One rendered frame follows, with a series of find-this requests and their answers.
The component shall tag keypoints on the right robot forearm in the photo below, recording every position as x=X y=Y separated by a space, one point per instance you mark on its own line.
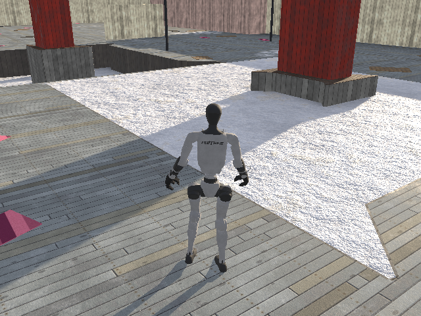
x=242 y=170

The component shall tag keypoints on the robot right upper arm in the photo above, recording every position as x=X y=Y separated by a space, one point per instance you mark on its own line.
x=236 y=150

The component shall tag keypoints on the robot torso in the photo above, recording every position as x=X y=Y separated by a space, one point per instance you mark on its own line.
x=211 y=156

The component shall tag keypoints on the robot left upper arm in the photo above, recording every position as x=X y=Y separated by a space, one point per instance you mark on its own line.
x=187 y=147

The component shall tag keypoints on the robot left hand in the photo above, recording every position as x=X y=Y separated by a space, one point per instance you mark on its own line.
x=169 y=180

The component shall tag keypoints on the robot right foot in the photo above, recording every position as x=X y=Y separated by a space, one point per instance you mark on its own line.
x=222 y=266

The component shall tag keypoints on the left robot forearm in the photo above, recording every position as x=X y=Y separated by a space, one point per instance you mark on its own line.
x=175 y=169

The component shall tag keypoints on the robot right hand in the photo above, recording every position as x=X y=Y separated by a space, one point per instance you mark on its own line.
x=246 y=180

